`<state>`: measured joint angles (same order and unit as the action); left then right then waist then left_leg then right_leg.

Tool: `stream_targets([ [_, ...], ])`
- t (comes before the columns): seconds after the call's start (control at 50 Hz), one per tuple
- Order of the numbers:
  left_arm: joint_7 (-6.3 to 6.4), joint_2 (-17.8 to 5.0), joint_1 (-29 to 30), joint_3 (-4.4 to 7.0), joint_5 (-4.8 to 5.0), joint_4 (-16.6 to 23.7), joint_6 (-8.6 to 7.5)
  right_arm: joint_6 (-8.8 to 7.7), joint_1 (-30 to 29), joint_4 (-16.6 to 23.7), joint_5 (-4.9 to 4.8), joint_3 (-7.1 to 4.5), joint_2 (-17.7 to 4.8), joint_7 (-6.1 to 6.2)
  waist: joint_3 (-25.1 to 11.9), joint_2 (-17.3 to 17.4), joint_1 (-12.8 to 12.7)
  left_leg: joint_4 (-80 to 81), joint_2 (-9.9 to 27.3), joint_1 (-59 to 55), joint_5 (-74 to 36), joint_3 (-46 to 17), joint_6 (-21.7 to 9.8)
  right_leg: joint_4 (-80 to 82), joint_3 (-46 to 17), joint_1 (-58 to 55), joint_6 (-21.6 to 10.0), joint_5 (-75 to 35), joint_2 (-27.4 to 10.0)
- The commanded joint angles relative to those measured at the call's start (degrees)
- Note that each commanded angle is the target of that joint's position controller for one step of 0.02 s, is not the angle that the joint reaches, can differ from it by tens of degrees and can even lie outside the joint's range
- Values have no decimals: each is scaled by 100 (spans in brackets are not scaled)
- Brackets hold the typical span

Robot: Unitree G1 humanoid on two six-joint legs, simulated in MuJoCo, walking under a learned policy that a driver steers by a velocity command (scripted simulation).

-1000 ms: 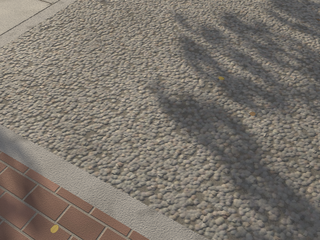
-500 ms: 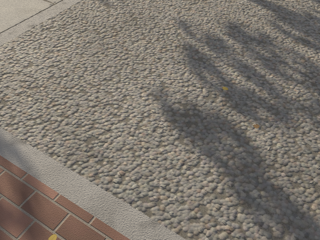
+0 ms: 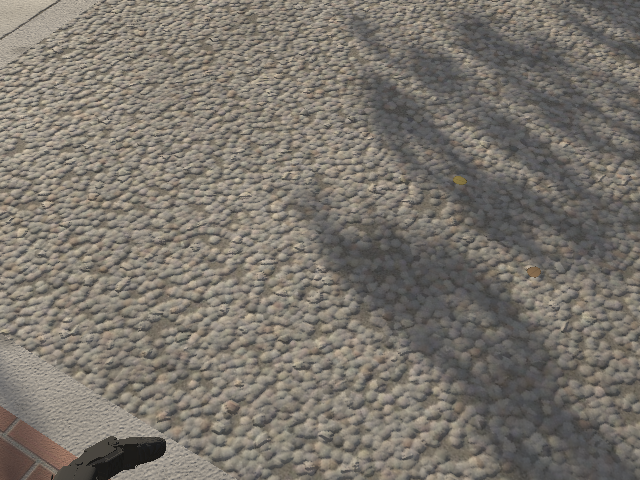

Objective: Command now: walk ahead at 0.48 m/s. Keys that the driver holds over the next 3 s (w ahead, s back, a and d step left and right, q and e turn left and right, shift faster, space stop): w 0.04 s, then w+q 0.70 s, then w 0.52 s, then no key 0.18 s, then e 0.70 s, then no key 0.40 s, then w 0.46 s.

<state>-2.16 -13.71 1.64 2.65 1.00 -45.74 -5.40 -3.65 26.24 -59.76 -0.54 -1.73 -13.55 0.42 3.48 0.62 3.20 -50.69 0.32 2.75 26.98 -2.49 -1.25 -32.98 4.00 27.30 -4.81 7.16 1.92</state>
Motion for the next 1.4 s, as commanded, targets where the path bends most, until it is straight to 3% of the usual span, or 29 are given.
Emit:
stream_targets([
  [0.02, 57, -797, -1547, 224, -5, -290, 17, -378, -452, 713, -271, -151, -851, -57, -1054, -697, -844, -2860, 254, 3781, -213, -394, -229, 1916, -3439, -3739, -1181, 1454, -2045],
  [0.04, 25, -656, -1144, 171, -51, -267, -37, -388, -683, 758, -225, -168, -788, -12, -569, -221, -603, -2447, 523, 3552, -677, -271, -222, 2122, -2742, -2771, -1044, 718, -1815],
  [0.08, -3, -424, -851, 111, -150, -311, -121, -217, -407, 667, -129, -206, -561, 37, -423, -371, -218, -1952, 821, 2820, -1062, -323, -183, 2423, -1828, -1827, -847, 143, -1492],
  [0.12, 1, -471, -961, 119, -131, -479, -176, -58, -335, 680, -130, -192, -353, 56, -242, -427, -113, -1684, 888, 2725, -1103, -296, -108, 2687, -1353, -1351, -875, -39, -1450],
  [0.2, 154, -784, -1280, 178, -183, -687, -216, 0, -1109, 1057, -62, -243, -504, 60, 50, -297, -232, -644, 862, 3540, -2273, -457, 35, 2904, -721, -1480, -828, -447, -1419],
  [0.28, 252, -934, -1487, 167, -138, -732, -188, -78, -1924, 1351, -37, -161, -360, -88, 96, -185, -516, 832, 675, 3318, -3409, 12, 21, 2922, -20, -1756, -588, -828, -1282],
  [0.4, 288, -1125, -2051, 220, -35, -925, 102, -68, -2719, 1972, -68, -108, -399, -343, 203, -168, -722, 1597, 470, 3877, -2499, 375, -253, 2138, 276, -3418, -408, -1942, -1760],
  [0.44, 326, -1294, -1884, 269, -39, -817, 207, -41, -2379, 2051, -73, -211, -623, -403, -172, -422, -435, 1586, 111, 3147, -1879, 735, -461, 1288, 475, -3564, -259, -3905, -1778],
  [0.48, 388, -1258, -1756, 243, -68, -685, 304, -5, -775, 1719, -107, -535, -1176, -347, -1055, -341, 408, 1949, -327, 879, -2032, 765, -833, -942, 746, -2788, 44, -4458, -1459],
  [0.5, 383, -938, -1957, 123, -166, -461, 224, 64, 2, 1594, -88, -744, -1800, -206, -1725, 585, 521, 2082, 838, -1079, -1795, -1209, -1408, -2989, 860, -934, 341, -2338, -1002],
  [0.52, 264, -380, -2184, -72, -187, -282, -17, 24, -260, 1772, -93, -708, -1937, -218, -2365, 1480, 50, 3102, 1994, -2503, -1208, -4438, -2423, -4703, -139, 1100, 579, 2406, 262],
  [0.54, 154, -972, -1608, 69, 3, -170, -254, -5, -209, 1801, -23, -563, -1448, -224, -2309, 898, 371, 3364, 1875, -2538, -1104, -4179, -2150, -4945, -1055, 1734, 395, 2292, -118],
  [0.56, 116, -1046, -1240, 77, 148, -27, -368, -40, -439, 1834, 7, -497, -1176, -200, -1598, 601, 308, 3339, 1648, -1880, -1473, -3202, -1884, -4684, -973, 1907, 253, 1843, -381],
  [0.58, 151, -945, -1166, 66, 76, -35, -398, -66, -836, 1909, 4, -466, -1069, -204, -1077, -53, 14, 3404, 1376, -938, -2105, -2509, -1695, -4058, -922, 1664, 249, 1451, -636],
  [0.6, 194, -1021, -1175, 131, -36, -88, -344, -81, -1154, 2015, 22, -403, -871, -195, -842, -121, -177, 3504, 1180, -294, -2664, -2048, -1565, -3533, -904, 1281, 296, 1241, -814],
  [0.62, 189, -1005, -1263, 151, -79, -80, -258, -80, -1302, 2102, 70, -373, -832, -181, -731, -5, -338, 3642, 1068, 161, -2938, -1906, -1560, -3334, -923, 950, 358, 1121, -875],
  [0.68, 213, -799, -1213, 136, -191, 44, -78, -101, -1201, 2123, 2, -429, -1043, -98, -561, 43, -448, 3862, 897, 794, -3478, -1498, -1630, -2532, -767, 784, 687, 724, -810],
  [0.8, 160, -550, -59, 15, -132, 414, -115, -45, -711, 1974, -33, -458, -1133, 33, -353, 394, 30, 3846, 486, 1179, -2575, -960, -1119, -58, -560, 202, 820, -1518, -396],
  [0.9, 54, -849, 185, 84, -94, 587, -227, -17, -376, 1728, -33, -435, -1071, 44, -224, 522, 80, 3343, 987, 186, -2544, -1480, -1025, 498, -725, 332, 483, -1050, -406],
  [0.96, 61, -1087, -607, 214, -113, 394, -288, 67, -502, 1738, -8, -421, -1054, 60, -525, 623, -371, 2457, 857, -143, -4075, -1439, -827, 808, -443, -638, 123, -501, -205],
  [0.98, 84, -1301, -1401, 297, -173, 246, -305, 74, -551, 1819, 40, -335, -882, 49, -1226, 451, -730, 1337, 550, 272, -4103, -1186, -663, 572, -809, -1939, -176, -695, -632],
  [1.0, 101, -1755, -2256, 427, -227, 130, -279, 19, -16, 1893, 25, -228, -581, 43, -2127, -615, -764, -627, -192, 2059, -2588, -655, -235, 509, -2650, -4117, -937, -329, -1775],
  [1.02, 36, -1617, -2654, 427, -67, -122, -206, -45, 337, 1843, -69, -170, -501, 40, -2392, -1838, -755, -1986, -623, 3465, 568, -598, -13, 1386, -4679, -4873, -1424, 1014, -2447],
  [1.04, 25, -1200, -2399, 299, 47, -57, -186, -83, -122, 1882, -164, -270, -991, 29, -1593, -1105, -853, -2463, -286, 4106, 407, -898, -72, 1621, -4497, -4376, -1178, 1985, -2330],
  [1.08, 51, -902, -1685, 183, -80, 86, -104, -116, -1047, 2112, -59, -274, -1017, 16, -490, -320, -687, -2050, 233, 4083, -488, -443, -99, 1880, -3086, -2828, -872, 1241, -1874],
  [1.1, 56, -769, -1522, 132, -135, 109, -111, -111, -1107, 2132, 15, -301, -975, 13, -375, -369, -534, -1678, 436, 3838, -776, -409, -95, 1994, -2719, -2407, -816, 699, -1687],
  [1.18, 83, -891, -1610, 146, -88, -24, -148, -48, -1014, 2151, 26, -227, -620, -2, -373, -572, -356, -859, 628, 3509, -1170, -154, 59, 2362, -1858, -1935, -911, -632, -1428],
  [1.3, 186, -1073, -1953, 164, -22, -246, -20, -136, -2070, 2433, 42, -114, -380, -63, -182, -429, -646, 1332, 403, 3129, -2921, 208, 183, 2336, -836, -1911, -613, -2101, -1051],
  [1.4, 238, -1116, -2270, 137, -12, -472, 163, -209, -2428, 2572, 48, -164, -499, -211, -363, -580, -674, 2156, 63, 2589, -3126, 188, -33, 1570, -882, -2523, -372, -2738, -1237],
])
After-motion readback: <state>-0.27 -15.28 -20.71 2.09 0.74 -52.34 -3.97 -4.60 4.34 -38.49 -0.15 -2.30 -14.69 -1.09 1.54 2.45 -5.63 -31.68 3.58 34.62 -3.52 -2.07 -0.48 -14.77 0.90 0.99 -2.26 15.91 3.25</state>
